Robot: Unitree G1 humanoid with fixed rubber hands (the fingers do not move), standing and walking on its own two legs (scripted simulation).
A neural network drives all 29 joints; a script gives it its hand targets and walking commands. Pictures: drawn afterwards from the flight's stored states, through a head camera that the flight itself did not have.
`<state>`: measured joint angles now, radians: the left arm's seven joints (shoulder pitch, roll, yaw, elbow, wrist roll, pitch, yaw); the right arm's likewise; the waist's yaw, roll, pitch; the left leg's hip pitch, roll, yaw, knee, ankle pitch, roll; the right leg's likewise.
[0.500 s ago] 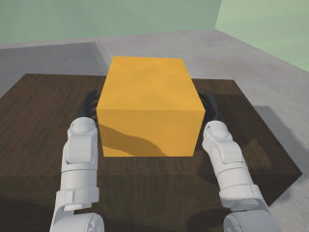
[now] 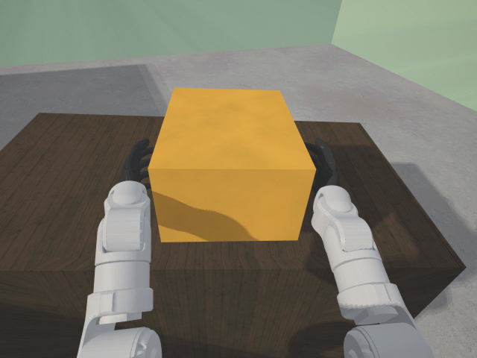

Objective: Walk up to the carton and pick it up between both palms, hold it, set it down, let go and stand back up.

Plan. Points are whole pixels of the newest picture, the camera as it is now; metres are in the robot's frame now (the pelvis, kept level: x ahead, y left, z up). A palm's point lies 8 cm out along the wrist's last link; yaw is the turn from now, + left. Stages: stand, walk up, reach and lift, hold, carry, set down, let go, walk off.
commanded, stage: hold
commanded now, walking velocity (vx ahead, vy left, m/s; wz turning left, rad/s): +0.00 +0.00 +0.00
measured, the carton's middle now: (228, 155) +0.45 +0.00 +0.15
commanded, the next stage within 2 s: set down in 0.82 s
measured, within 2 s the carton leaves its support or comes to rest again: neither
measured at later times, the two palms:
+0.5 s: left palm (133, 186) +0.35 +0.16 +0.16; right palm (325, 186) +0.35 -0.15 +0.16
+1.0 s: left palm (132, 193) +0.35 +0.17 +0.15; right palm (322, 188) +0.35 -0.15 +0.16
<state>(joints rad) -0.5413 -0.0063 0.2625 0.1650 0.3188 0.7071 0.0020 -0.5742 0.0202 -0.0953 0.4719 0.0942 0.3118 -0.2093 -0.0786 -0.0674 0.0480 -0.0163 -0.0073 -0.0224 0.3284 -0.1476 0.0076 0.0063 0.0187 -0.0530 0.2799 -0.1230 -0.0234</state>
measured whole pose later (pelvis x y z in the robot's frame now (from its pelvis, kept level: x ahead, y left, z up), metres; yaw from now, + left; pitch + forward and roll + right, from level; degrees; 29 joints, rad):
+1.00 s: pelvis +0.00 +0.00 +0.00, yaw -1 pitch -10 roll +0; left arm -0.51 -0.05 0.29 0.18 0.38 0.66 -0.02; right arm -0.54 0.05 -0.13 0.49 0.04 0.22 -0.18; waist -0.05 -0.06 0.06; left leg 0.01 -0.01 -0.01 0.33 -0.16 0.01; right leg 0.02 0.02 -0.05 0.29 -0.14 -0.02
